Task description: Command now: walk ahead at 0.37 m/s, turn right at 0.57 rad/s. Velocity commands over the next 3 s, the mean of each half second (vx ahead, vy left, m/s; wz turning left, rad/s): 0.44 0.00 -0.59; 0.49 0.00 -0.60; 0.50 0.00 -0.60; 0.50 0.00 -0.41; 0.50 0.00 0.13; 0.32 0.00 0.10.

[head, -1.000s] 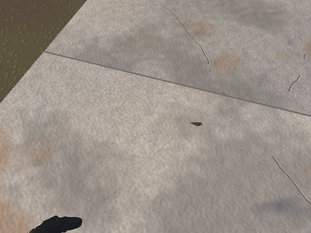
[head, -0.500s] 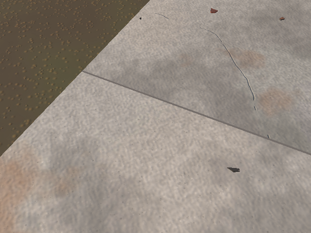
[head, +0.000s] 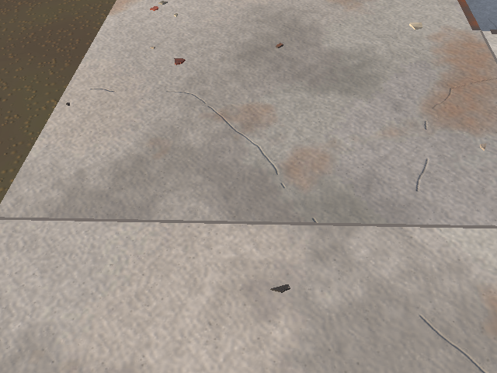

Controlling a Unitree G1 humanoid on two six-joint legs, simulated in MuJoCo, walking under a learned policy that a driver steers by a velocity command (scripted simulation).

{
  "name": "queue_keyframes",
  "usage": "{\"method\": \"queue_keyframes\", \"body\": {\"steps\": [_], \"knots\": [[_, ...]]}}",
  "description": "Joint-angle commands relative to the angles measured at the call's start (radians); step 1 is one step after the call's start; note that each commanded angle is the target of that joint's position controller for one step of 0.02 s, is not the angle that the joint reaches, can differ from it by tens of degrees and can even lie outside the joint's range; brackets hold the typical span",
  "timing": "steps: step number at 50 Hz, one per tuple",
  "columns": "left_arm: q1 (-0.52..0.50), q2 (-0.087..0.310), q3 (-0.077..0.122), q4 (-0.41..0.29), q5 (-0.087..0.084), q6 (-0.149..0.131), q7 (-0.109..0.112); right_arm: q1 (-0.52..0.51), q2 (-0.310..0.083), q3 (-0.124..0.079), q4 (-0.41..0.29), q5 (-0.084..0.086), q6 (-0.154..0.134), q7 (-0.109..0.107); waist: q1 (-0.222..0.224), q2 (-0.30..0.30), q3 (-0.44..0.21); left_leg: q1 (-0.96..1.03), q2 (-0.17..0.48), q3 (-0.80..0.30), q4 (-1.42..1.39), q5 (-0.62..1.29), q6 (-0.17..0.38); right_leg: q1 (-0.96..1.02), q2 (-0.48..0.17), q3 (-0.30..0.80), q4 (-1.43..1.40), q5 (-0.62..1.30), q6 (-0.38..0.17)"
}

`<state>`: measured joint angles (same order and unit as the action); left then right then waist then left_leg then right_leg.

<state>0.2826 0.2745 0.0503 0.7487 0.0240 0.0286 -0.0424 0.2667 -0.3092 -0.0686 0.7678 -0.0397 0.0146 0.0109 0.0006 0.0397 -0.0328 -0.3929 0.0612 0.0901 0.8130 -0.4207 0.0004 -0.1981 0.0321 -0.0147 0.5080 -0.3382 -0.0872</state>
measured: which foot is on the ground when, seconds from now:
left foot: up 0.00-0.36, down 0.38-0.90, up 0.92-1.00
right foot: down 0.00-0.40, up 0.42-0.86, down 0.88-1.00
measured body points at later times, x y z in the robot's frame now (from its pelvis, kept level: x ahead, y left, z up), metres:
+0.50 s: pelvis +0.23 +0.00 -0.01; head +0.27 +0.00 +0.44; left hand +0.36 +0.26 -0.13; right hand +0.32 -0.29 -0.10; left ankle +0.31 +0.08 -0.74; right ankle +0.08 -0.07 -0.65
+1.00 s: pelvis +0.46 -0.15 -0.01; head +0.49 -0.19 +0.44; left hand +0.74 -0.02 -0.11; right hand +0.36 -0.41 -0.14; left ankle +0.44 +0.04 -0.63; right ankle +0.49 -0.23 -0.74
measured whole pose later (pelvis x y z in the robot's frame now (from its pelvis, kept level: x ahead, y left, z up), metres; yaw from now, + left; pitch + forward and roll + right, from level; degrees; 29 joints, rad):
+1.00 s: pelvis +0.46 -0.15 -0.01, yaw -36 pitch +1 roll +0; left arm 0.16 0.29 0.06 0.72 0.02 -0.01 -0.03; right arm 0.29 -0.27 -0.03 0.79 -0.02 -0.05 0.01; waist -0.03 0.01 0.08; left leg -0.35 0.09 0.04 1.22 -0.38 -0.01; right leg -0.38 0.10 -0.04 0.56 -0.19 -0.11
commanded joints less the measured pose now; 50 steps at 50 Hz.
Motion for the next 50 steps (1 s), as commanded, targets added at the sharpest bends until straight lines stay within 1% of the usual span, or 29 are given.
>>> {"method": "queue_keyframes", "body": {"steps": [1,3,4,7,13,15,16,17,18,19,20,21,22,23,25,27,30,35,39,41,42,43,44,45,46,47,48,49,50], "knots": [[0.064,0.187,0.044,-0.03,-0.008,-0.023,0.034,-0.149,-0.102,-0.015,-0.132,0.009,-0.051,0.026,0.024,-0.178,0.199,-0.441,0.011,-0.112,0.134,0.125,-0.018,0.138,-0.283,0.492,-0.429,-0.281,-0.159],[0.05,0.155,0.036,-0.033,-0.016,-0.051,0.033,-0.09,-0.101,-0.017,-0.084,-0.015,-0.051,0.029,0.009,-0.153,0.132,-0.358,0.001,-0.089,0.145,0.217,-0.03,0.164,-0.201,0.359,-0.394,0.011,-0.131],[0.078,0.152,0.035,-0.023,-0.021,-0.062,0.03,-0.093,-0.088,-0.015,-0.085,-0.016,-0.048,0.031,0.01,-0.134,0.104,-0.348,-0.007,-0.085,0.15,0.234,-0.032,0.182,-0.191,0.337,-0.372,0.117,-0.132],[0.155,0.164,0.044,0.007,-0.025,-0.076,0.029,-0.169,-0.058,-0.003,-0.112,-0.006,-0.039,0.029,0.037,-0.124,0.094,-0.381,-0.012,-0.077,0.094,0.27,-0.048,0.213,-0.185,0.321,-0.34,0.262,-0.145],[0.229,0.179,0.05,0.035,-0.015,-0.078,0.045,-0.344,-0.042,0.018,-0.179,0.01,-0.051,0.038,0.093,-0.151,0.12,-0.299,-0.046,-0.074,-0.148,0.318,-0.045,0.207,-0.185,0.347,-0.263,0.439,-0.136],[0.204,0.194,0.054,0.03,-0.013,-0.079,0.052,-0.316,-0.057,0.017,-0.182,0.014,-0.058,0.032,0.069,-0.157,0.11,-0.195,-0.056,-0.082,-0.204,0.307,-0.02,0.188,-0.2,0.376,-0.23,0.513,-0.111],[0.17,0.202,0.055,0.023,-0.012,-0.08,0.053,-0.263,-0.067,0.013,-0.17,0.016,-0.061,0.025,0.038,-0.158,0.098,-0.094,-0.069,-0.081,-0.235,0.287,-0.005,0.154,-0.198,0.377,-0.203,0.562,-0.089],[0.136,0.212,0.058,0.016,-0.011,-0.083,0.051,-0.176,-0.086,0.005,-0.145,0.018,-0.065,0.013,-0.006,-0.156,0.064,0.05,-0.098,-0.068,-0.26,0.245,0.012,0.113,-0.181,0.368,-0.13,0.683,-0.067],[0.118,0.21,0.056,0.016,-0.015,-0.087,0.045,-0.04,-0.112,-0.007,-0.105,0.016,-0.074,-0.002,-0.071,-0.113,-0.009,0.24,-0.106,-0.062,-0.317,0.258,0.034,0.074,-0.126,0.328,0.041,0.748,-0.042],[0.12,0.166,0.044,0.003,-0.022,-0.092,0.036,0.107,-0.17,-0.023,-0.088,-0.001,-0.086,-0.02,-0.132,-0.033,-0.133,0.478,0.039,-0.201,-0.354,0.13,0.073,-0.046,-0.05,0.274,0.301,0.586,-0.017],[0.178,0.04,0.016,-0.037,-0.045,-0.096,0.037,0.187,-0.256,-0.037,-0.096,-0.03,-0.086,-0.032,-0.113,0.186,-0.27,0.711,0.333,-0.629,-0.455,-0.14,0.139,-0.308,0.088,0.171,0.611,-0.037,0.01],[0.2,0.11,0.023,-0.042,-0.02,-0.087,0.038,0.125,-0.251,-0.038,-0.094,-0.009,-0.075,-0.029,-0.06,0.243,-0.263,0.622,0.393,-0.925,-0.58,-0.217,0.196,-0.418,0.078,0.155,0.743,-0.178,0.002],[0.154,0.141,0.032,-0.02,-0.005,-0.075,0.036,0.039,-0.155,-0.018,-0.106,0.0,-0.07,-0.026,-0.031,0.096,-0.102,0.484,0.359,-0.775,-0.578,-0.261,0.189,-0.447,0.002,0.149,0.777,-0.099,-0.005],[0.1,0.132,0.028,-0.015,0.0,-0.07,0.023,-0.004,-0.091,-0.002,-0.102,0.006,-0.072,-0.022,-0.029,0.019,-0.008,0.368,0.299,-0.602,-0.585,-0.138,0.176,-0.429,-0.034,0.126,0.736,-0.032,-0.002],[0.079,0.106,0.026,-0.015,0.01,-0.053,0.006,-0.012,-0.055,0.011,-0.078,0.007,-0.083,-0.024,-0.001,0.069,0.05,0.255,0.22,-0.377,-0.618,0.111,0.148,-0.381,-0.078,0.105,0.668,0.003,0.016],[0.062,0.09,0.021,-0.02,0.013,-0.035,-0.007,0.012,-0.055,0.01,-0.056,0.016,-0.105,-0.016,0.006,0.073,0.052,0.237,0.208,-0.272,-0.635,0.283,0.155,-0.378,-0.083,0.089,0.659,0.035,0.024],[-0.039,0.077,0.016,-0.061,0.014,-0.028,-0.022,0.034,-0.066,0.003,-0.032,0.023,-0.122,-0.008,0.004,0.052,0.07,0.27,0.219,-0.168,-0.673,0.382,0.173,-0.473,-0.099,0.083,0.611,0.12,0.039],[-0.207,0.042,-0.004,-0.118,0.009,-0.036,-0.043,0.049,-0.073,-0.001,-0.003,0.022,-0.12,-0.006,-0.017,0.044,0.099,0.277,0.172,0.024,-0.67,0.477,0.142,-0.449,-0.103,0.011,0.335,0.318,0.048],[-0.3,0.048,-0.007,-0.153,0.015,-0.036,-0.053,0.104,-0.113,-0.013,0.027,0.023,-0.108,-0.015,-0.044,0.04,0.12,0.356,0.201,0.082,-0.639,0.56,0.116,-0.382,-0.082,-0.067,0.166,0.27,0.011],[-0.293,0.062,-0.001,-0.157,0.024,-0.035,-0.044,0.126,-0.137,-0.017,0.044,0.021,-0.093,-0.021,-0.036,0.044,0.1,0.435,0.213,0.116,-0.534,0.81,0.102,-0.336,-0.035,-0.104,0.121,0.168,-0.024],[-0.25,0.073,0.006,-0.148,0.028,-0.036,-0.036,0.134,-0.155,-0.021,0.05,0.02,-0.084,-0.023,-0.015,0.054,0.063,0.463,0.215,0.134,-0.427,0.983,0.097,-0.274,0.004,-0.122,0.108,0.105,-0.046],[-0.149,0.089,0.017,-0.12,0.03,-0.042,-0.027,0.136,-0.168,-0.022,0.052,0.021,-0.073,-0.025,0.03,0.049,0.0,0.461,0.211,0.15,-0.259,1.079,0.093,-0.16,0.05,-0.129,0.075,0.07,-0.071],[0.027,0.118,0.036,-0.061,0.038,-0.051,-0.012,0.131,-0.163,-0.017,0.043,0.021,-0.065,-0.026,0.107,0.003,-0.1,0.362,0.186,0.174,-0.015,0.987,0.069,0.068,0.075,-0.105,0.011,0.095,-0.102],[0.134,0.225,0.068,-0.046,0.044,-0.05,0.006,0.165,-0.086,0.004,-0.005,0.025,-0.067,-0.017,0.126,-0.148,-0.226,0.057,0.136,0.173,0.313,0.545,0.027,0.375,-0.165,0.233,-0.027,-0.102,-0.176],[0.101,0.311,0.089,-0.071,0.001,-0.041,0.012,0.121,-0.055,0.007,-0.076,0.019,-0.073,-0.003,0.083,-0.302,-0.311,-0.273,-0.069,0.042,0.603,-0.125,-0.027,0.539,-0.378,0.778,-0.19,-0.058,-0.296],[0.117,0.285,0.087,-0.068,-0.01,-0.033,0.019,-0.005,-0.116,-0.002,-0.099,0.011,-0.078,-0.002,0.132,-0.14,-0.229,-0.389,-0.024,-0.1,0.628,-0.052,-0.018,0.514,-0.353,0.691,-0.218,0.093,-0.28],[0.081,0.238,0.075,-0.048,-0.014,-0.036,0.029,-0.021,-0.087,0.01,-0.101,0.025,-0.089,0.0,0.094,-0.096,-0.106,-0.386,0.023,-0.107,0.565,0.04,-0.007,0.388,-0.332,0.536,-0.203,0.237,-0.263],[0.047,0.185,0.06,-0.041,-0.013,-0.042,0.033,0.0,-0.075,0.015,-0.082,0.023,-0.094,-0.003,0.042,-0.045,-0.027,-0.315,0.057,-0.108,0.454,0.078,-0.004,0.245,-0.277,0.438,-0.21,0.374,-0.219],[0.013,0.159,0.05,-0.039,-0.018,-0.05,0.036,0.011,-0.073,0.014,-0.08,0.008,-0.082,-0.003,0.003,-0.045,0.004,-0.249,0.073,-0.118,0.392,0.075,-0.01,0.152,-0.227,0.373,-0.22,0.45,-0.196]]}}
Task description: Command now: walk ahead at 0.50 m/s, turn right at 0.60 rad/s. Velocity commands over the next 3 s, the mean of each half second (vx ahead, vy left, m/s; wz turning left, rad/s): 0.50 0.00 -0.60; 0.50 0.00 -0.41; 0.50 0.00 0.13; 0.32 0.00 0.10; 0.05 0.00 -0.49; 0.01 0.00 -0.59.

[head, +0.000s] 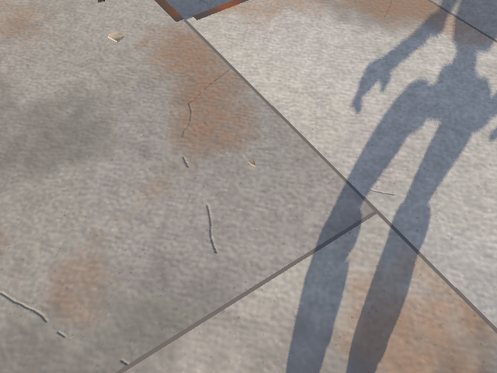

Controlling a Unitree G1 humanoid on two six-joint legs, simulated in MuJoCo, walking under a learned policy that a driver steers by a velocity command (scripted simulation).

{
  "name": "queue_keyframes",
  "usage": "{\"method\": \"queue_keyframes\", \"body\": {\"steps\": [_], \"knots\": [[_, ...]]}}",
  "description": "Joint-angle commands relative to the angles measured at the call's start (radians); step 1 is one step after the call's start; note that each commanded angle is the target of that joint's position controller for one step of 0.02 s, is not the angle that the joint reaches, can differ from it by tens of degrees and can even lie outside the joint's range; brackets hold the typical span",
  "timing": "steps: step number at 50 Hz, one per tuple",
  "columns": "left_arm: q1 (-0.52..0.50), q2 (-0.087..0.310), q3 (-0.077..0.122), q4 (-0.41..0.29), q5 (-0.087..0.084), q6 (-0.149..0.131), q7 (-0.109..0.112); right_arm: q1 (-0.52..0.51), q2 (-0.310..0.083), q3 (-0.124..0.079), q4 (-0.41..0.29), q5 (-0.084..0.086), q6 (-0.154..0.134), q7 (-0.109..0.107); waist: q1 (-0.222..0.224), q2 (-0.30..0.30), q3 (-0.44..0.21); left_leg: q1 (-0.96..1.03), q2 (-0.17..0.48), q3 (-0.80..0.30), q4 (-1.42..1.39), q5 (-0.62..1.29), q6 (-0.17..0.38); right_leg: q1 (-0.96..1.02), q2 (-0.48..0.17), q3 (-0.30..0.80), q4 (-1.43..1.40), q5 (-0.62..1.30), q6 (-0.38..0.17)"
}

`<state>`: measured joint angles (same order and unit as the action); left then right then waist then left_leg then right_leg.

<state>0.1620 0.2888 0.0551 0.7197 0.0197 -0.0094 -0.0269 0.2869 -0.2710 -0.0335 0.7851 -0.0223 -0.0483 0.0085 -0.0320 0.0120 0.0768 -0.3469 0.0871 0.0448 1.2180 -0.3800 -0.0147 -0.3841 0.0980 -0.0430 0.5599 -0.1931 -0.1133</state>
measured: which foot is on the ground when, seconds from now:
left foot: up 0.00-0.40, down 0.42-0.92, up 0.94-1.00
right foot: down 0.00-0.42, up 0.44-0.90, down 0.92-1.00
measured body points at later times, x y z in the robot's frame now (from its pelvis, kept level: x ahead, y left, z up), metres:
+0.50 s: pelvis +0.30 +0.02 +0.00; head +0.33 +0.02 +0.45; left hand +0.39 +0.30 -0.13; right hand +0.42 -0.27 -0.08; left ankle +0.40 +0.10 -0.73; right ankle +0.11 -0.04 -0.65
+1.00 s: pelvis +0.53 -0.11 +0.00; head +0.56 -0.13 +0.45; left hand +0.81 +0.00 -0.10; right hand +0.38 -0.31 -0.14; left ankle +0.44 +0.08 -0.65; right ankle +0.55 -0.20 -0.73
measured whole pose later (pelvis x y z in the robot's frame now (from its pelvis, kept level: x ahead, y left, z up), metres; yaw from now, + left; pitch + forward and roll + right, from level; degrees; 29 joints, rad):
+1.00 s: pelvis +0.53 -0.11 +0.00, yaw -29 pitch +1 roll +1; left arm 0.08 0.24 0.02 0.74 0.04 -0.04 -0.03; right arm 0.42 -0.24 -0.02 0.90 -0.01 -0.04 0.01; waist -0.06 0.00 0.05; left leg -0.20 0.06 0.09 1.01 -0.46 0.02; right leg -0.40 0.04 -0.06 0.57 -0.19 -0.10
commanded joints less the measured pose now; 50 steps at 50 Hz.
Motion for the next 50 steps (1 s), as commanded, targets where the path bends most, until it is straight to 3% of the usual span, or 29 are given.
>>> {"method": "queue_keyframes", "body": {"steps": [1,3,6,10,15,18,19,20,21,22,23,24,25,27,31,34,37,41,43,44,45,46,47,48,49,50], "knots": [[0.104,0.126,0.038,-0.019,-0.014,-0.019,0.02,0.025,-0.109,-0.019,-0.083,-0.023,0.0,0.001,0.009,-0.026,-0.112,-0.236,0.05,-0.072,-0.045,0.039,-0.004,0.284,-0.263,0.359,-0.287,0.338,-0.16],[0.12,0.127,0.037,-0.011,-0.019,-0.037,0.014,0.03,-0.099,-0.019,-0.082,-0.031,0.026,0.007,-0.003,-0.031,-0.119,-0.215,0.038,-0.055,-0.093,0.054,-0.021,0.239,-0.234,0.334,-0.31,0.375,-0.171],[0.174,0.148,0.045,0.009,-0.016,-0.044,0.013,-0.069,-0.083,-0.016,-0.112,-0.026,0.036,0.011,0.023,-0.037,-0.071,-0.284,0.032,-0.045,-0.208,0.164,-0.04,0.218,-0.212,0.338,-0.357,0.279,-0.165],[0.255,0.146,0.046,0.036,-0.018,-0.046,0.016,-0.222,-0.081,-0.013,-0.154,-0.022,0.03,0.013,0.08,-0.059,-0.037,-0.354,0.01,-0.055,-0.39,0.31,-0.045,0.288,-0.199,0.36,-0.352,0.259,-0.139],[0.327,0.161,0.05,0.056,-0.008,-0.044,0.029,-0.357,-0.082,-0.003,-0.204,-0.01,0.011,0.022,0.128,-0.073,-0.028,-0.326,-0.047,-0.052,-0.557,0.341,-0.025,0.375,-0.212,0.402,-0.272,0.396,-0.121],[0.274,0.184,0.054,0.046,-0.005,-0.043,0.039,-0.28,-0.109,-0.011,-0.193,-0.005,0.0,0.014,0.074,-0.095,-0.037,-0.13,-0.081,-0.064,-0.66,0.276,0.01,0.339,-0.221,0.434,-0.21,0.467,-0.071],[0.243,0.193,0.056,0.04,-0.003,-0.046,0.037,-0.192,-0.13,-0.02,-0.166,-0.004,-0.004,0.004,0.033,-0.095,-0.069,0.008,-0.11,-0.051,-0.68,0.228,0.027,0.304,-0.203,0.43,-0.136,0.565,-0.049],[0.225,0.192,0.053,0.041,-0.009,-0.051,0.029,-0.06,-0.155,-0.033,-0.128,-0.007,-0.015,-0.008,-0.036,-0.052,-0.137,0.194,-0.108,-0.047,-0.74,0.241,0.05,0.263,-0.148,0.389,0.03,0.603,-0.023],[0.227,0.139,0.038,0.024,-0.019,-0.059,0.019,0.091,-0.217,-0.049,-0.115,-0.025,-0.025,-0.025,-0.096,0.031,-0.266,0.427,0.059,-0.211,-0.778,0.079,0.093,0.151,-0.081,0.328,0.289,0.413,0.002],[0.328,0.03,0.016,-0.006,-0.042,-0.059,0.022,0.135,-0.306,-0.068,-0.122,-0.046,-0.02,-0.034,-0.046,0.252,-0.389,0.677,0.352,-0.654,-0.86,-0.032,0.191,-0.143,0.074,0.205,0.582,-0.296,0.039],[0.335,0.112,0.021,0.008,-0.008,-0.048,0.029,0.082,-0.267,-0.068,-0.121,-0.025,-0.006,-0.029,-0.014,0.218,-0.359,0.594,0.369,-0.85,-0.934,-0.154,0.232,-0.258,0.013,0.188,0.698,-0.329,0.033],[0.268,0.136,0.028,0.021,0.004,-0.038,0.026,0.009,-0.172,-0.047,-0.133,-0.016,-0.004,-0.026,-0.001,0.084,-0.206,0.447,0.325,-0.693,-0.954,-0.176,0.215,-0.265,-0.045,0.18,0.712,-0.233,0.034],[0.212,0.127,0.026,0.019,0.006,-0.033,0.015,-0.032,-0.114,-0.032,-0.127,-0.013,-0.006,-0.021,0.006,0.023,-0.123,0.34,0.266,-0.53,-0.967,-0.06,0.193,-0.241,-0.078,0.161,0.67,-0.166,0.039],[0.192,0.102,0.024,0.018,0.016,-0.014,-0.005,-0.029,-0.091,-0.023,-0.099,-0.01,-0.016,-0.021,0.028,0.087,-0.07,0.238,0.187,-0.318,-1.0,0.156,0.156,-0.193,-0.118,0.14,0.611,-0.134,0.054],[0.123,0.068,0.014,-0.011,0.018,0.01,-0.029,0.019,-0.103,-0.031,-0.057,0.007,-0.051,-0.006,0.037,0.09,-0.063,0.241,0.186,-0.155,-1.034,0.412,0.169,-0.245,-0.135,0.119,0.581,-0.066,0.065],[0.015,0.05,0.004,-0.049,0.02,0.008,-0.039,0.055,-0.1,-0.032,-0.029,0.006,-0.052,-0.004,0.019,0.079,-0.039,0.259,0.172,-0.057,-1.055,0.481,0.173,-0.31,-0.146,0.102,0.483,0.027,0.079],[-0.08,0.016,-0.017,-0.074,0.015,-0.003,-0.047,0.074,-0.1,-0.03,-0.003,0.004,-0.052,0.002,0.005,0.08,-0.021,0.239,0.132,0.035,-1.061,0.505,0.156,-0.244,-0.132,0.061,0.268,0.138,0.076],[-0.179,0.017,-0.028,-0.096,0.023,-0.009,-0.048,0.143,-0.133,-0.034,0.046,0.007,-0.042,-0.001,-0.018,0.08,0.005,0.291,0.164,0.062,-1.055,0.562,0.15,-0.153,-0.115,-0.012,0.081,0.106,0.045],[-0.175,0.032,-0.025,-0.094,0.03,-0.014,-0.038,0.168,-0.153,-0.036,0.074,0.008,-0.027,-0.005,-0.007,0.083,-0.003,0.362,0.184,0.072,-0.982,0.744,0.147,-0.108,-0.089,-0.036,0.028,0.022,0.014],[-0.132,0.04,-0.021,-0.079,0.034,-0.019,-0.032,0.172,-0.164,-0.037,0.084,0.007,-0.021,-0.008,0.017,0.09,-0.034,0.387,0.185,0.085,-0.898,0.901,0.142,-0.039,-0.06,-0.05,0.001,-0.02,-0.005],[-0.023,0.05,-0.013,-0.042,0.039,-0.029,-0.025,0.172,-0.166,-0.034,0.093,0.011,-0.013,-0.01,0.072,0.078,-0.098,0.379,0.169,0.113,-0.751,0.989,0.129,0.103,-0.029,-0.059,-0.063,-0.005,-0.029],[0.134,0.083,0.003,0.016,0.05,-0.039,-0.014,0.172,-0.15,-0.026,0.088,0.014,-0.011,-0.012,0.134,0.048,-0.196,0.275,0.137,0.138,-0.555,0.893,0.11,0.336,-0.044,-0.024,-0.089,0.017,-0.054],[0.284,0.178,0.029,0.038,0.067,-0.042,0.005,0.179,-0.077,-0.004,0.033,0.029,-0.016,-0.004,0.181,-0.104,-0.348,-0.002,0.072,0.153,-0.223,0.488,0.077,0.646,-0.32,0.309,-0.107,-0.099,-0.13],[0.295,0.249,0.047,0.044,0.031,-0.032,0.016,0.221,-0.058,-0.007,0.009,0.026,-0.012,0.003,0.139,-0.229,-0.427,-0.256,-0.094,0.076,0.048,-0.187,0.051,0.756,-0.535,0.728,-0.227,0.017,-0.235],[0.258,0.212,0.044,0.052,-0.003,-0.029,0.023,0.104,-0.138,-0.032,0.005,0.009,-0.004,-0.004,0.149,-0.092,-0.312,-0.341,-0.045,-0.05,0.085,-0.109,0.062,0.677,-0.47,0.607,-0.224,0.104,-0.208],[0.196,0.158,0.028,0.062,-0.005,-0.036,0.026,0.063,-0.107,-0.023,-0.01,0.02,-0.014,0.001,0.108,-0.09,-0.182,-0.345,-0.012,-0.06,0.037,-0.028,0.07,0.54,-0.422,0.454,-0.245,0.205,-0.179]]}}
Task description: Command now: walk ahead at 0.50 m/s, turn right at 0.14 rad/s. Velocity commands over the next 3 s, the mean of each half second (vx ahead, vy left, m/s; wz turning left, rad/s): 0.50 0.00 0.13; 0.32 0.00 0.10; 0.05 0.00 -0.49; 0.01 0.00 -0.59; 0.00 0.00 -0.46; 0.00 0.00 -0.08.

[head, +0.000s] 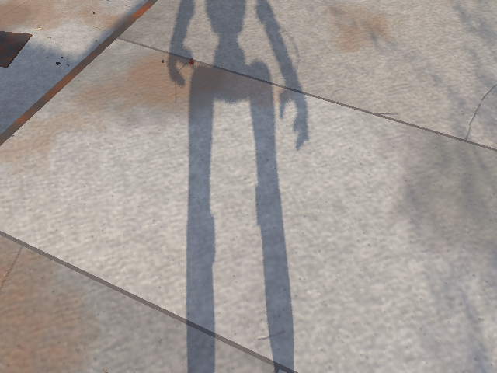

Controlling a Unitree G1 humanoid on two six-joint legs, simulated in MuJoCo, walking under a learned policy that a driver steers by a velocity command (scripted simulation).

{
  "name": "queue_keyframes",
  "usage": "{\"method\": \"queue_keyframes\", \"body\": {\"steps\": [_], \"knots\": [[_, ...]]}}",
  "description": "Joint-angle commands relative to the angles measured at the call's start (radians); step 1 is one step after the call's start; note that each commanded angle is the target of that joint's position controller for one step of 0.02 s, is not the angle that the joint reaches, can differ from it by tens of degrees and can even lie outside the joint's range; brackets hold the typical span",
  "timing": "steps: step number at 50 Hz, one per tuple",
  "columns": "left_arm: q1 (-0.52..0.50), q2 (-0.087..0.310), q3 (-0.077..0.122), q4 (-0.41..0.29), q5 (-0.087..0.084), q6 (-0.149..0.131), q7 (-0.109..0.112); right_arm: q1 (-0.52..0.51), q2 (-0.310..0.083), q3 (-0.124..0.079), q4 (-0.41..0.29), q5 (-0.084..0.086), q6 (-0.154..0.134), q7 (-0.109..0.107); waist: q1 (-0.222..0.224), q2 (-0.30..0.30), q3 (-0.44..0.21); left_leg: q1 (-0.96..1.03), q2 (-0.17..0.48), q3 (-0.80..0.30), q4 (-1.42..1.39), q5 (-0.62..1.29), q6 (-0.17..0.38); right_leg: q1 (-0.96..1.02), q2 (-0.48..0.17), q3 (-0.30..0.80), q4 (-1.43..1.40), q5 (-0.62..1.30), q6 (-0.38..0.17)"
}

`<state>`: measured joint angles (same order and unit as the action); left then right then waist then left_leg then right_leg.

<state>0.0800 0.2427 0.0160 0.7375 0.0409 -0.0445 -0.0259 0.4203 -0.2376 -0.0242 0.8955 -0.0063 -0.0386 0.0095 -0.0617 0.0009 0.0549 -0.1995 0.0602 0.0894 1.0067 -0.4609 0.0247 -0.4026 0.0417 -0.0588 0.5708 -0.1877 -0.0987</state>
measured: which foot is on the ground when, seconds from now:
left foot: up 0.00-0.44, down 0.46-0.98, up 1.00-1.00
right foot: down 0.00-0.46, up 0.48-0.94, down 0.96-1.00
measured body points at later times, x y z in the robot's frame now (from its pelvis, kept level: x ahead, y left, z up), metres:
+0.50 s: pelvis +0.28 +0.03 -0.01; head +0.31 +0.05 +0.44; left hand +0.22 +0.29 -0.16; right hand +0.48 -0.19 -0.12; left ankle +0.37 +0.11 -0.73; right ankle +0.08 -0.07 -0.69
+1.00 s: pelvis +0.51 +0.06 +0.00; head +0.55 +0.06 +0.45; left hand +0.58 +0.33 -0.13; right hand +0.61 -0.19 -0.15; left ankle +0.38 +0.11 -0.70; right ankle +0.62 +0.01 -0.73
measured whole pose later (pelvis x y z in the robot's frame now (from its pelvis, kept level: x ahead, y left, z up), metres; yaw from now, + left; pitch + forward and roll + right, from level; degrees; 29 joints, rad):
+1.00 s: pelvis +0.51 +0.06 +0.00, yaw +10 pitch +0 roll +1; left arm 0.18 0.23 0.02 0.86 0.02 -0.06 0.00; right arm 0.27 -0.25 -0.04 0.91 -0.01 -0.03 -0.03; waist -0.01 0.00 0.08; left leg -0.15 -0.10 0.04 0.77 -0.45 0.06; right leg -0.41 0.05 -0.04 0.54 -0.12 -0.10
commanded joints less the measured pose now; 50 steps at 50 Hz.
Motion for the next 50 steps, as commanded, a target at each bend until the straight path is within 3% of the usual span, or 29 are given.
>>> {"method": "queue_keyframes", "body": {"steps": [1,3,6,10,13,18,21,22,23,24,25,26,27,28,29,30,32,34,36,39,42,45,47,48,49,50], "knots": [[0.232,0.153,0.054,0.049,-0.023,-0.008,0.022,-0.068,-0.125,-0.03,-0.107,0.003,-0.026,0.004,0.098,-0.048,-0.1,-0.444,0.041,-0.104,0.171,0.099,0.03,0.45,-0.312,0.378,-0.29,0.256,-0.151],[0.182,0.104,0.038,0.056,-0.027,-0.02,0.022,-0.01,-0.104,-0.028,-0.073,-0.022,0.0,0.012,0.038,-0.07,-0.066,-0.334,0.057,-0.1,0.098,0.138,0.009,0.314,-0.246,0.269,-0.349,0.287,-0.11],[0.219,0.119,0.043,0.091,-0.037,-0.041,0.02,-0.048,-0.082,-0.03,-0.078,-0.031,0.018,0.028,0.026,-0.067,-0.044,-0.35,0.054,-0.078,0.052,0.207,-0.013,0.278,-0.224,0.223,-0.417,0.289,-0.128],[0.273,0.122,0.045,0.13,-0.031,-0.045,0.019,-0.204,-0.078,-0.028,-0.118,-0.024,0.02,0.03,0.06,-0.055,0.018,-0.463,0.065,-0.078,-0.093,0.355,-0.03,0.312,-0.215,0.159,-0.468,0.268,-0.121],[0.308,0.121,0.042,0.155,-0.023,-0.053,0.021,-0.291,-0.066,-0.02,-0.14,-0.013,0.014,0.033,0.087,-0.054,0.038,-0.455,0.031,-0.084,-0.217,0.442,-0.012,0.344,-0.218,0.086,-0.477,0.311,-0.098],[0.354,0.124,0.036,0.2,-0.016,-0.053,0.041,-0.396,-0.067,-0.014,-0.184,-0.023,0.005,0.039,0.111,-0.044,0.064,-0.442,-0.012,-0.029,-0.367,0.433,0.049,0.481,-0.26,0.006,-0.433,0.462,-0.064],[0.331,0.161,0.041,0.209,-0.009,-0.047,0.053,-0.325,-0.084,-0.024,-0.172,-0.027,0.002,0.031,0.066,-0.076,-0.001,-0.304,-0.092,0.042,-0.405,0.295,0.107,0.55,-0.267,-0.052,-0.229,0.91,-0.033],[0.325,0.176,0.045,0.208,-0.004,-0.039,0.056,-0.234,-0.102,-0.034,-0.147,-0.03,-0.002,0.027,0.027,-0.081,-0.059,-0.208,-0.131,0.057,-0.424,0.249,0.13,0.556,-0.263,-0.069,-0.075,1.016,-0.026],[0.316,0.185,0.046,0.201,-0.007,-0.031,0.058,-0.084,-0.126,-0.049,-0.1,-0.038,-0.009,0.023,-0.039,-0.065,-0.14,-0.017,-0.15,0.038,-0.493,0.277,0.16,0.481,-0.244,-0.097,0.138,0.946,-0.007],[0.309,0.165,0.037,0.167,-0.012,-0.035,0.057,0.076,-0.209,-0.078,-0.067,-0.051,-0.01,0.011,-0.101,0.018,-0.246,0.24,0.018,-0.193,-0.52,0.213,0.226,0.263,-0.205,-0.113,0.442,0.626,0.015],[0.369,0.068,0.022,0.121,-0.026,-0.044,0.033,0.053,-0.312,-0.106,-0.073,-0.04,-0.002,0.004,-0.018,0.269,-0.314,0.507,0.283,-0.754,-0.621,0.264,0.399,-0.172,0.036,-0.071,0.807,-0.287,0.065],[0.267,0.139,0.036,0.112,-0.009,-0.052,0.03,0.024,-0.275,-0.101,-0.07,0.005,0.005,0.011,-0.041,0.104,-0.294,0.492,0.264,-0.803,-0.693,0.261,0.386,-0.284,-0.007,0.127,0.865,-0.279,0.051],[0.205,0.136,0.034,0.082,-0.022,-0.066,0.024,-0.046,-0.24,-0.093,-0.08,0.005,0.009,0.006,-0.013,0.062,-0.157,0.356,0.247,-0.652,-0.71,0.323,0.356,-0.317,-0.061,0.128,0.817,-0.177,0.048],[0.19,0.129,0.031,0.079,-0.022,-0.073,0.024,-0.084,-0.185,-0.081,-0.082,0.001,0.009,0.006,0.017,-0.017,-0.087,0.236,0.208,-0.563,-0.732,0.433,0.321,-0.279,-0.096,0.116,0.736,-0.123,0.054],[0.183,0.121,0.031,0.077,-0.012,-0.063,0.025,-0.11,-0.161,-0.074,-0.082,0.003,0.005,0.003,0.047,-0.033,-0.047,0.145,0.163,-0.491,-0.745,0.519,0.294,-0.232,-0.115,0.115,0.676,-0.117,0.068],[0.201,0.11,0.027,0.074,0.001,-0.043,0.024,-0.126,-0.14,-0.066,-0.08,0.006,0.001,-0.001,0.075,-0.015,-0.051,0.083,0.126,-0.433,-0.762,0.566,0.276,-0.174,-0.127,0.115,0.627,-0.117,0.087],[0.204,0.088,0.024,0.064,0.011,-0.011,0.019,-0.107,-0.153,-0.068,-0.074,0.01,-0.015,0.0,0.089,0.006,-0.059,0.034,0.091,-0.384,-0.777,0.623,0.274,-0.143,-0.127,0.095,0.557,-0.122,0.116],[0.195,0.072,0.02,0.065,0.003,0.003,0.016,-0.093,-0.161,-0.067,-0.065,0.004,-0.027,-0.001,0.094,0.011,-0.04,0.013,0.08,-0.302,-0.784,0.834,0.257,-0.147,-0.124,0.057,0.473,-0.064,0.135],[0.146,0.057,0.013,0.056,0.0,0.003,0.015,-0.072,-0.141,-0.056,-0.047,0.004,-0.03,-0.001,0.081,0.027,-0.031,0.014,0.044,-0.208,-0.765,1.036,0.2,-0.128,-0.119,0.027,0.348,0.026,0.136],[0.076,0.047,0.006,0.05,-0.021,0.002,0.013,-0.051,-0.128,-0.044,-0.031,0.001,-0.029,-0.003,0.038,0.073,-0.057,0.074,0.019,-0.134,-0.75,1.105,0.117,-0.08,-0.094,-0.003,0.184,0.164,0.106],[0.044,0.055,0.004,0.058,-0.028,-0.001,0.017,-0.043,-0.124,-0.036,-0.013,-0.01,-0.024,-0.017,0.015,0.079,-0.062,0.158,0.053,-0.117,-0.732,1.073,0.102,-0.058,-0.073,0.003,0.091,0.205,0.077],[0.088,0.093,0.017,0.075,-0.016,-0.009,0.021,-0.083,-0.142,-0.039,-0.007,-0.015,-0.014,-0.039,0.044,0.08,-0.048,0.214,0.102,-0.114,-0.627,1.159,0.109,-0.01,-0.029,0.012,0.032,0.077,0.037],[0.227,0.117,0.033,0.118,-0.009,-0.024,0.025,-0.116,-0.164,-0.046,-0.01,-0.005,-0.005,-0.053,0.111,0.054,-0.083,0.235,0.089,-0.101,-0.415,1.162,0.093,0.106,0.002,0.016,-0.107,0.103,-0.004],[0.308,0.158,0.046,0.134,-0.007,-0.034,0.029,-0.122,-0.181,-0.05,-0.028,-0.002,-0.007,-0.056,0.146,-0.007,-0.14,0.15,0.037,-0.067,-0.22,0.951,0.061,0.252,-0.074,0.117,-0.146,0.46,-0.041],[0.345,0.256,0.073,0.124,-0.01,-0.031,0.032,-0.061,-0.13,-0.04,-0.066,0.005,-0.011,-0.054,0.106,-0.186,-0.228,-0.083,-0.114,0.004,0.12,0.3,0.017,0.461,-0.327,0.402,-0.068,1.061,-0.177],[0.34,0.236,0.074,0.125,-0.05,-0.01,0.028,-0.016,-0.097,-0.034,-0.06,0.003,0.005,-0.047,0.086,-0.23,-0.351,-0.247,-0.205,-0.08,0.288,-0.17,-0.001,0.554,-0.437,0.607,-0.12,1.178,-0.328]]}}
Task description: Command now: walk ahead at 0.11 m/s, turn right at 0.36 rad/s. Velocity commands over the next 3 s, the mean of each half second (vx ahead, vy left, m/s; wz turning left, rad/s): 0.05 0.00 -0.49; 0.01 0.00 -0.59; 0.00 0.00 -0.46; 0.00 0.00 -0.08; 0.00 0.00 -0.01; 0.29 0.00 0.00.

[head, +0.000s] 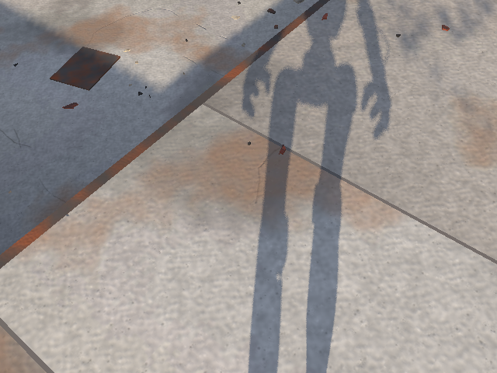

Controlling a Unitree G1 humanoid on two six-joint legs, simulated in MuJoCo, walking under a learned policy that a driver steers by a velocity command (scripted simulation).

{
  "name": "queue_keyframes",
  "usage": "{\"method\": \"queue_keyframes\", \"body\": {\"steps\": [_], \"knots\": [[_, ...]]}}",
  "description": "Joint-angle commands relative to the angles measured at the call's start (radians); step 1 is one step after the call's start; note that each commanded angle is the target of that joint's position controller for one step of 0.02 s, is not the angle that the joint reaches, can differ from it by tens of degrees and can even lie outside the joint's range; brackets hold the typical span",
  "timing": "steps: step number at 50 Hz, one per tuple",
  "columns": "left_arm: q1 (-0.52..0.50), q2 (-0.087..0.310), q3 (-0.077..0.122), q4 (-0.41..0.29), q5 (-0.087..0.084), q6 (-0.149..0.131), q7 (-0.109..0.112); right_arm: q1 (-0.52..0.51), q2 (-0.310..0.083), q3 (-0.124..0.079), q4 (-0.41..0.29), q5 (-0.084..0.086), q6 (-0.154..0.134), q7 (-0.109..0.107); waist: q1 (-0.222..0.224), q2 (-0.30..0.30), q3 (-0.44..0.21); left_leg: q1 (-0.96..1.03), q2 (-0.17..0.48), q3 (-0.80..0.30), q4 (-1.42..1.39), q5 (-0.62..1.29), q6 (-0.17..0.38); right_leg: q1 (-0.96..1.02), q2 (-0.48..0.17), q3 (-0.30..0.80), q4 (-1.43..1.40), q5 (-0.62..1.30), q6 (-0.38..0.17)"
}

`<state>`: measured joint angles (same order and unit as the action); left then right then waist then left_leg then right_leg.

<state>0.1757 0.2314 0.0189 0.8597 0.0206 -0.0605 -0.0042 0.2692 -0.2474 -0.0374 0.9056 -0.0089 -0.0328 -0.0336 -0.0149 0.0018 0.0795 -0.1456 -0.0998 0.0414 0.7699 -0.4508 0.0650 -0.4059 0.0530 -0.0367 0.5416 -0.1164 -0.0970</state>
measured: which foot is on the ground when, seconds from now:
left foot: up 0.00-0.46, down 0.48-0.98, up 1.00-1.00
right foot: down 0.00-0.50, up 0.52-0.96, down 0.98-1.00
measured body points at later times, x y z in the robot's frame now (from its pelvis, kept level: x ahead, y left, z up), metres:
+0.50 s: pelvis +0.04 +0.03 +0.01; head +0.07 +0.04 +0.46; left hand +0.20 +0.28 -0.12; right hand +0.08 -0.27 -0.10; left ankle +0.07 +0.13 -0.73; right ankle +0.10 -0.07 -0.72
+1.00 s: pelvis +0.02 +0.02 +0.00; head +0.05 -0.01 +0.45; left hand +0.30 +0.16 -0.10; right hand -0.07 -0.27 -0.12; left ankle +0.07 +0.13 -0.71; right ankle -0.03 -0.04 -0.73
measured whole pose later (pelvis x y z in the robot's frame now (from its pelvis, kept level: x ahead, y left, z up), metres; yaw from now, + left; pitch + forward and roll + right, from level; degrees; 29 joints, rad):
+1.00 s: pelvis +0.02 +0.02 +0.00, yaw -35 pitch +0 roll -1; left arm 0.12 0.28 0.06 0.76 0.01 0.05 -0.03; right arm 0.23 -0.32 -0.06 0.78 -0.02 0.04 -0.01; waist -0.02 0.05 0.08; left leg -0.28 0.11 0.15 0.71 -0.43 -0.01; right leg -0.25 0.06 -0.04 0.55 -0.28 -0.07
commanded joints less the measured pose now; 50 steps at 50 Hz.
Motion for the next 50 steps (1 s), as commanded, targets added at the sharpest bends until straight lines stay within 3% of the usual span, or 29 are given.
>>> {"method": "queue_keyframes", "body": {"steps": [1,2,3,4,8,13,19,21,23,24,25,26,27,28,29,30,32,35,37,43,46,47,48,49,50], "knots": [[0.186,0.211,0.07,-0.018,-0.047,0.018,0.0,0.11,-0.103,-0.019,-0.053,-0.021,0.014,0.0,0.028,-0.082,-0.309,-0.324,0.035,-0.108,0.558,-0.138,-0.048,0.458,-0.413,0.519,-0.125,0.869,-0.313],[0.112,0.167,0.061,-0.038,-0.035,0.031,0.003,0.041,-0.108,-0.023,-0.062,-0.022,0.022,0.003,0.025,-0.035,-0.19,-0.357,0.061,-0.106,0.534,-0.089,-0.056,0.333,-0.35,0.455,-0.17,0.65,-0.277],[0.073,0.135,0.053,-0.045,-0.023,0.044,0.007,-0.002,-0.111,-0.025,-0.076,-0.021,0.03,0.004,0.007,-0.006,-0.118,-0.364,0.09,-0.103,0.469,-0.048,-0.064,0.238,-0.293,0.406,-0.212,0.49,-0.23],[0.063,0.131,0.053,-0.046,-0.02,0.052,0.012,-0.018,-0.112,-0.025,-0.09,-0.025,0.043,0.005,-0.002,-0.023,-0.099,-0.343,0.104,-0.099,0.41,-0.011,-0.075,0.183,-0.248,0.373,-0.239,0.387,-0.198],[0.071,0.176,0.073,-0.051,-0.008,0.062,0.009,-0.005,-0.086,-0.018,-0.093,-0.019,0.072,0.005,-0.003,-0.067,-0.149,-0.297,0.088,-0.076,0.289,0.044,-0.106,0.141,-0.181,0.354,-0.265,0.193,-0.156],[0.088,0.197,0.091,-0.058,-0.003,0.085,0.01,-0.097,-0.103,-0.022,-0.129,-0.013,0.082,-0.006,0.042,-0.114,-0.133,-0.344,0.092,-0.095,0.153,0.065,-0.116,0.164,-0.166,0.461,-0.309,-0.171,-0.125],[0.075,0.204,0.104,-0.063,0.004,0.099,0.006,-0.108,-0.104,-0.017,-0.152,0.004,0.06,-0.015,0.052,-0.128,-0.131,-0.274,0.055,-0.111,-0.003,0.031,-0.089,0.187,-0.161,0.554,-0.287,-0.138,-0.108],[0.054,0.202,0.106,-0.066,0.002,0.104,0.001,-0.065,-0.107,-0.016,-0.149,0.012,0.05,-0.019,0.034,-0.139,-0.135,-0.194,0.033,-0.111,-0.107,0.018,-0.066,0.173,-0.154,0.582,-0.276,-0.082,-0.093],[0.014,0.198,0.107,-0.072,-0.01,0.11,-0.001,0.022,-0.107,-0.016,-0.132,0.014,0.04,-0.026,-0.016,-0.133,-0.131,-0.043,0.02,-0.098,-0.327,0.101,-0.039,0.107,-0.115,0.577,-0.255,-0.114,-0.041],[0.008,0.176,0.101,-0.081,-0.02,0.109,0.002,0.048,-0.139,-0.024,-0.127,0.005,0.034,-0.034,-0.026,-0.085,-0.119,0.049,0.082,-0.149,-0.477,0.134,-0.02,0.03,-0.057,0.534,-0.21,-0.235,0.015],[0.075,0.11,0.086,-0.083,-0.028,0.107,0.006,0.012,-0.226,-0.041,-0.152,-0.009,0.035,-0.042,0.025,0.113,-0.136,0.108,0.319,-0.389,-0.587,-0.005,0.033,-0.06,0.056,0.383,0.014,-0.394,0.074],[0.051,0.15,0.098,-0.087,-0.013,0.1,0.015,-0.107,-0.288,-0.052,-0.195,-0.026,0.039,-0.036,0.026,0.226,-0.053,-0.025,0.487,-0.58,-0.639,0.054,0.133,-0.193,0.167,0.171,0.237,-0.425,0.096],[0.031,0.214,0.112,-0.08,0.016,0.098,0.013,-0.104,-0.222,-0.04,-0.193,-0.027,0.04,-0.03,0.035,0.102,-0.044,-0.096,0.473,-0.492,-0.592,0.208,0.161,-0.132,0.069,0.185,0.405,-0.384,0.105],[0.06,0.203,0.115,-0.063,0.015,0.101,0.005,-0.145,-0.165,-0.023,-0.201,-0.017,0.038,-0.025,0.069,0.068,-0.046,-0.12,0.399,-0.376,-0.555,0.321,0.136,-0.099,0.071,0.181,0.481,-0.33,0.103],[0.093,0.188,0.112,-0.048,0.013,0.109,-0.002,-0.17,-0.146,-0.017,-0.211,-0.015,0.037,-0.021,0.085,0.078,-0.053,-0.102,0.344,-0.282,-0.529,0.402,0.112,-0.098,0.07,0.17,0.557,-0.293,0.111],[0.111,0.183,0.111,-0.038,0.012,0.118,-0.011,-0.173,-0.145,-0.016,-0.219,-0.013,0.036,-0.023,0.084,0.116,-0.063,-0.066,0.316,-0.225,-0.509,0.467,0.106,-0.118,0.065,0.15,0.624,-0.276,0.119],[0.088,0.177,0.103,-0.045,0.004,0.128,-0.023,-0.125,-0.142,-0.016,-0.218,-0.016,0.038,-0.019,0.051,0.125,-0.066,0.004,0.304,-0.164,-0.475,0.598,0.114,-0.162,0.045,0.116,0.647,-0.276,0.143],[0.011,0.157,0.088,-0.075,-0.002,0.133,-0.03,-0.018,-0.165,-0.028,-0.189,-0.015,0.038,-0.017,-0.01,0.134,-0.07,0.152,0.333,-0.149,-0.436,0.725,0.134,-0.218,0.016,0.093,0.545,-0.29,0.17],[-0.016,0.15,0.081,-0.09,-0.006,0.136,-0.036,0.012,-0.182,-0.038,-0.178,-0.015,0.038,-0.014,-0.028,0.149,-0.082,0.199,0.354,-0.137,-0.417,0.776,0.141,-0.205,0.003,0.077,0.474,-0.309,0.173],[-0.05,0.13,0.062,-0.131,-0.02,0.138,-0.044,-0.023,-0.21,-0.054,-0.177,-0.021,0.039,0.01,-0.025,0.186,-0.103,0.106,0.383,-0.052,-0.372,0.799,0.133,0.012,-0.022,-0.012,0.238,-0.338,0.124],[-0.035,0.134,0.061,-0.142,-0.022,0.13,-0.041,-0.034,-0.226,-0.062,-0.172,-0.015,0.045,0.018,-0.012,0.194,-0.113,0.08,0.4,-0.036,-0.313,0.765,0.108,0.103,-0.014,-0.041,0.088,-0.303,0.089],[-0.008,0.132,0.061,-0.137,-0.015,0.123,-0.037,-0.048,-0.227,-0.063,-0.17,-0.007,0.048,0.018,0.015,0.169,-0.12,0.042,0.392,-0.007,-0.257,0.703,0.077,0.175,-0.007,-0.045,-0.028,-0.217,0.073],[0.026,0.147,0.065,-0.129,-0.002,0.111,-0.027,-0.032,-0.22,-0.063,-0.162,-0.004,0.051,0.019,0.043,0.098,-0.135,-0.036,0.371,0.034,-0.157,0.579,0.02,0.284,-0.014,0.002,-0.172,-0.079,0.055],[0.056,0.25,0.087,-0.132,0.015,0.094,-0.015,0.006,-0.172,-0.052,-0.178,-0.01,0.056,0.023,0.041,-0.146,-0.153,-0.245,0.281,0.115,0.093,0.224,-0.05,0.433,-0.22,0.303,-0.278,0.065,0.008],[0.104,0.372,0.117,-0.136,-0.01,0.09,-0.013,-0.068,-0.108,-0.03,-0.253,-0.017,0.071,0.011,0.061,-0.293,-0.139,-0.445,0.109,0.067,0.236,-0.214,-0.095,0.41,-0.443,0.585,-0.234,0.47,-0.169]]}}
Next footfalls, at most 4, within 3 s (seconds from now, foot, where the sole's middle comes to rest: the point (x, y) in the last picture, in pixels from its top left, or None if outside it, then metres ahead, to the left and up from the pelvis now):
0.48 left None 0.11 0.12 -0.76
0.98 right None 0.00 -0.07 -0.76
1.50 left None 0.15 0.05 -0.76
1.78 right None -0.03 -0.07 -0.76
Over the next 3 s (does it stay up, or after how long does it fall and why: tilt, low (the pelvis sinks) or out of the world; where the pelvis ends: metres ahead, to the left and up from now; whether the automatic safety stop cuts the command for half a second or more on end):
stays up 0.15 -0.06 0.02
